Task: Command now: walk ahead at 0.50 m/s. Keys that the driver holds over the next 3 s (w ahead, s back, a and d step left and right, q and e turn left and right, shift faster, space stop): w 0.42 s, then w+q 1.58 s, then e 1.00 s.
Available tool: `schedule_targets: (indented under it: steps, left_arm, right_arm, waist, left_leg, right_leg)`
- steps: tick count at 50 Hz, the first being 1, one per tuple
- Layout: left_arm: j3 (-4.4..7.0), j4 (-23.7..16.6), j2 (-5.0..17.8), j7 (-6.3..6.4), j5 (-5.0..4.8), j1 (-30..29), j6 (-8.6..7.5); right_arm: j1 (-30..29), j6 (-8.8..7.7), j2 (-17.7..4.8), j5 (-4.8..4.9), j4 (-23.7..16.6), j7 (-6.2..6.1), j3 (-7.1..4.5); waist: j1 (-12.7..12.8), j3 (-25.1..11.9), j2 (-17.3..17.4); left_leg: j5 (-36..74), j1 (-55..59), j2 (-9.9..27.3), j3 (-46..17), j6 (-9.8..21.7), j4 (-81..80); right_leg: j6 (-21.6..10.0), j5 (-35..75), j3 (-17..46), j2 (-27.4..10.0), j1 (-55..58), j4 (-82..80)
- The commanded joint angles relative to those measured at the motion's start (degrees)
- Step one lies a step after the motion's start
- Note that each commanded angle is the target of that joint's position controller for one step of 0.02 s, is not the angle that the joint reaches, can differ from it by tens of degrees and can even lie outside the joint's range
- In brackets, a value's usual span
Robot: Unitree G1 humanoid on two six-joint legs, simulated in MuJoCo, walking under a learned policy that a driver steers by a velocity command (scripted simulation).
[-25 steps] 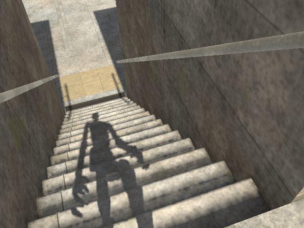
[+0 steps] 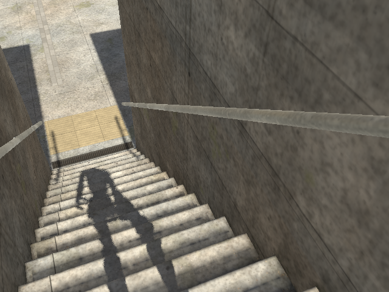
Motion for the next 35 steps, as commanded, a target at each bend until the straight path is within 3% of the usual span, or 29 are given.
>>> schedule_targets:
  steps: [1,2,3,4,5,7,8,9,10,11,12,13,14,15,16,17,18,19,20,21,22,23,24,26,27,31,32,33,35]
  left_arm:
    - [-0.26,-2.82,2.70,-0.27,-0.03,-0.66,0.57]
    - [-0.47,-3.36,2.76,-0.26,-0.08,-1.87,0.61]
    - [-0.46,-4.20,2.87,-0.55,0.46,-3.29,0.31]
    - [-0.13,-3.06,3.51,-0.83,0.72,-0.91,0.17]
    - [0.05,-3.01,4.42,-1.03,0.52,-0.98,-0.12]
    - [0.07,-3.04,4.31,-1.48,0.99,-1.78,-0.55]
    - [0.38,-2.16,4.66,-1.65,0.26,-2.12,-0.75]
    - [0.34,-2.23,4.64,-1.72,0.30,-2.71,-1.04]
    - [0.67,-2.47,5.20,-1.81,0.32,-3.09,-1.12]
    - [0.49,-1.75,4.52,-1.71,0.44,-1.38,-1.00]
    - [0.67,-0.88,4.75,-1.39,0.26,1.62,-0.47]
    - [0.77,1.23,4.14,-0.54,0.88,9.03,-0.24]
    - [0.99,3.80,4.29,-0.02,1.27,19.86,-0.26]
    - [1.26,3.57,5.77,0.03,1.79,24.93,-0.49]
    - [-0.12,1.87,7.93,-0.42,-0.08,16.55,-2.04]
    - [-0.61,1.28,7.74,-0.84,-1.40,13.58,-2.96]
    - [0.42,0.91,11.14,-0.76,-2.17,10.96,-3.52]
    - [-0.72,-0.43,7.80,-0.80,-1.57,5.59,-4.49]
    - [-1.50,-2.10,6.37,-0.66,-0.45,0.95,-5.80]
    - [-1.30,-1.58,7.48,-0.83,0.07,2.06,-6.61]
    - [-1.35,-1.12,7.98,-0.99,0.08,3.42,-7.47]
    - [-1.11,0.08,7.20,-0.07,-0.85,3.27,-8.50]
    - [-1.21,0.04,7.19,0.44,-1.06,4.36,-8.94]
    - [-1.12,0.69,6.80,1.11,-1.46,5.98,-9.37]
    - [-1.31,0.31,6.10,1.36,-1.21,7.48,-9.29]
    - [-0.78,0.18,6.37,2.79,1.42,12.68,-7.60]
    - [-1.06,0.65,5.08,3.25,2.05,14.55,-6.89]
    - [-1.10,1.13,5.21,3.11,2.19,13.64,-6.36]
    - [-1.28,1.01,5.62,2.18,2.44,13.73,-5.06]
  right_arm:
    - [3.06,0.55,-7.93,0.20,-3.05,-0.67,-1.67]
    - [3.58,0.80,-7.72,0.18,-3.11,-0.68,-1.60]
    - [3.95,1.12,-7.50,0.19,-3.47,-0.39,-1.64]
    - [5.65,1.23,-7.62,-1.06,-2.32,-0.18,-1.70]
    - [5.53,1.57,-7.62,-1.38,-2.73,-0.03,-1.75]
    - [6.03,1.90,-7.81,-1.78,-2.74,-0.08,-1.87]
    - [4.56,1.60,-8.07,-2.75,-3.18,0.00,-1.74]
    - [2.65,1.31,-8.26,-3.10,-4.34,0.09,-1.72]
    - [2.67,1.52,-8.44,-2.72,-3.97,-0.02,-1.75]
    - [0.69,1.31,-9.20,-2.81,-4.27,-0.11,-1.88]
    - [-2.65,1.46,-9.15,-2.21,-4.79,-0.20,-1.94]
    - [-4.92,1.48,-9.75,-1.60,-4.86,-0.10,-2.07]
    - [-10.69,1.67,-11.07,-0.44,-5.86,-0.29,-2.46]
    - [-17.13,2.04,-10.50,1.30,-7.16,-0.62,-2.91]
    - [-12.68,2.06,-3.62,1.10,-9.97,-1.48,-1.37]
    - [-2.83,2.36,-3.44,-1.30,-6.59,-1.87,-1.36]
    - [-1.05,3.94,-4.14,-1.79,-7.00,-2.23,-1.28]
    - [-6.06,4.60,-7.03,-2.16,-8.43,-2.39,-1.94]
    - [-7.93,5.79,-7.51,-3.02,-8.47,-2.05,-2.42]
    - [-6.74,6.70,-7.26,-2.93,-8.12,-1.71,-2.50]
    - [-9.02,7.26,-9.44,-2.85,-9.34,-1.18,-3.81]
    - [-11.96,7.28,-9.18,-3.50,-9.31,-0.41,-4.06]
    - [-12.43,7.57,-8.32,-3.36,-10.39,0.53,-3.83]
    - [-14.41,7.62,-6.17,-3.80,-10.99,1.83,-3.11]
    - [-17.04,7.87,-5.88,-3.40,-12.11,1.95,-2.92]
    - [-26.35,6.32,-3.65,-1.64,-15.11,1.62,-1.66]
    - [-26.41,5.74,-2.87,-1.33,-14.90,1.57,-1.44]
    - [-22.37,5.53,-2.45,-1.41,-13.71,1.12,-1.58]
    - [-10.03,5.18,-4.29,-1.75,-9.09,0.94,-2.45]
  waist:
    - [0.45,1.45,5.32]
    - [0.07,1.75,5.46]
    - [0.09,1.89,5.62]
    - [0.44,0.70,6.35]
    - [0.48,0.77,5.16]
    - [0.18,1.64,5.56]
    - [-0.31,0.97,6.74]
    - [-0.20,0.29,7.21]
    - [-0.31,1.25,6.71]
    - [1.52,2.01,8.23]
    - [3.39,1.29,8.80]
    - [6.77,-1.35,7.98]
    - [13.71,-4.46,7.99]
    - [19.94,-2.55,0.22]
    - [9.42,0.61,-10.85]
    - [3.85,1.81,-1.47]
    - [1.49,2.19,-8.23]
    - [0.75,7.14,-3.89]
    - [-0.09,6.94,-5.13]
    - [-0.70,5.06,-4.24]
    - [-1.57,5.00,-0.74]
    - [-1.42,5.05,-0.94]
    - [-1.89,4.70,-1.53]
    - [-1.12,3.26,-5.27]
    - [0.56,3.61,-4.77]
    - [7.29,4.99,-2.56]
    - [8.87,5.51,-1.42]
    - [7.51,3.21,-3.98]
    - [3.50,0.83,-3.16]
  left_leg:
    - [29.09,2.56,16.37,-11.72,3.03,-6.71]
    - [28.86,3.07,16.34,-11.42,2.96,-7.04]
    - [29.99,4.60,16.74,-11.36,3.20,-6.29]
    - [32.12,7.26,18.16,-11.93,4.59,-3.32]
    - [32.63,7.88,18.42,-11.75,5.37,-2.25]
    - [33.09,7.73,18.65,-11.25,6.45,-0.69]
    - [33.24,6.06,17.08,-9.13,6.00,2.02]
    - [34.73,4.18,16.94,-9.66,6.22,2.72]
    - [35.57,2.02,17.01,-9.42,6.22,4.56]
    - [41.18,-1.02,16.72,-8.74,6.17,6.51]
    - [47.22,-5.59,15.68,-6.87,4.86,10.51]
    - [55.22,-10.69,14.46,-4.93,3.78,18.16]
    - [57.10,-19.37,13.31,-4.16,2.17,32.57]
    - [34.19,-25.61,5.89,-4.11,-0.60,58.14]
    - [-13.13,-35.35,-3.41,-8.27,-2.43,66.26]
    - [-14.56,-33.41,-0.22,-14.54,-2.87,65.29]
    - [-17.16,-33.77,1.86,-13.41,-4.33,62.63]
    - [-11.13,-31.51,4.04,-14.26,-5.93,56.52]
    - [-3.69,-27.79,2.91,-12.39,-6.33,58.68]
    - [-2.18,-24.74,2.56,-10.07,-6.48,58.84]
    - [7.81,-23.49,1.63,-9.95,-6.61,51.92]
    - [17.63,-25.00,2.25,-13.02,-6.20,46.40]
    - [24.87,-21.83,0.42,-10.67,-6.10,39.38]
    - [35.36,-21.34,0.16,-10.45,-5.89,33.58]
    - [36.00,-22.33,0.05,-9.87,-5.92,30.27]
    - [36.05,-23.83,2.79,-8.93,-5.63,14.79]
    - [35.50,-24.21,3.89,-9.59,-5.06,11.13]
    - [35.44,-17.63,2.78,-4.48,-4.84,14.94]
    - [25.89,-6.97,2.60,-0.82,-2.73,11.77]
  right_leg:
    - [1.09,3.20,-2.62,-0.09,-4.73,-2.44]
    - [1.24,3.42,-3.13,-0.53,-4.85,-3.66]
    - [0.82,4.94,-4.17,-1.64,-6.23,-5.26]
    - [-0.52,7.36,-3.13,-2.25,-6.62,-2.13]
    - [-1.04,7.09,-3.24,-2.43,-7.68,-1.90]
    - [-1.75,5.76,-5.11,-2.78,-7.28,-2.11]
    - [-1.92,7.57,-8.27,-1.37,-4.45,-1.56]
    - [-2.19,8.31,-9.10,-1.56,-1.77,-2.62]
    - [-2.68,6.47,-10.87,-0.53,0.46,-1.91]
    - [-3.14,5.30,-11.73,0.00,4.56,-3.55]
    - [-3.85,2.70,-14.07,1.60,11.93,-4.59]
    - [-4.83,-0.67,-15.35,4.15,22.43,-5.34]
    - [-6.36,-1.64,-13.89,4.23,35.76,-9.65]
    - [-11.33,5.96,-5.22,-1.27,38.71,-26.41]
    - [-13.63,40.50,12.27,-13.49,34.82,-28.11]
    - [-15.15,42.84,12.67,-17.75,29.33,-30.95]
    - [-18.81,21.54,18.81,-22.68,22.44,-34.88]
    - [-17.69,7.45,15.71,-18.44,12.54,-36.16]
    - [-17.11,11.65,11.78,-16.85,7.41,-33.87]
    - [-16.51,11.09,8.79,-14.92,4.83,-32.68]
    - [-14.06,1.54,4.05,-10.83,2.53,-30.40]
    - [-10.09,-9.03,2.31,-9.12,3.89,-26.60]
    - [-7.55,-15.96,-1.30,-6.16,0.49,-25.80]
    - [-6.93,-22.03,-1.42,-6.57,1.45,-20.42]
    - [-7.07,-22.81,-1.36,-7.28,2.80,-18.44]
    - [-7.59,-26.26,-0.52,-10.03,9.17,-8.45]
    - [-8.20,-25.83,0.52,-10.89,10.77,-5.87]
    - [-8.23,-20.21,-1.54,-11.34,7.78,-0.91]
    - [-7.89,-5.71,-5.80,-10.51,7.31,12.21]
Next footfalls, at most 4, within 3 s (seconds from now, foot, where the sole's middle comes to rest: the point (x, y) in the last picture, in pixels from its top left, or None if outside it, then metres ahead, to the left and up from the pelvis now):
0.28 right None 0.15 -0.15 -0.78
0.74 left None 0.31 0.06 -0.98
1.26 right None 0.61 -0.06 -1.17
1.80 left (143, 291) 0.76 0.22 -1.37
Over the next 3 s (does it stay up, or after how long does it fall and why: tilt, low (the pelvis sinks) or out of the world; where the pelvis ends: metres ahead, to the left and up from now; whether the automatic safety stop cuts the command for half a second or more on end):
stays up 0.93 0.30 -0.80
